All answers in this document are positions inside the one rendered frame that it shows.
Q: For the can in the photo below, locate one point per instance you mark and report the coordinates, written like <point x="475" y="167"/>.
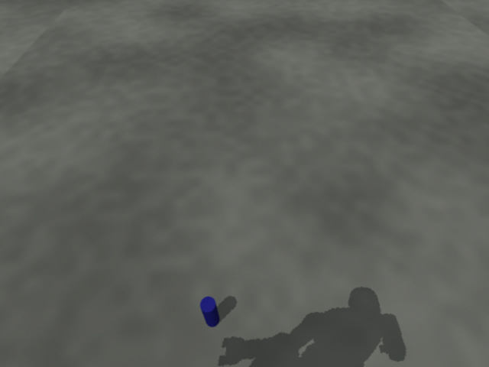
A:
<point x="209" y="310"/>

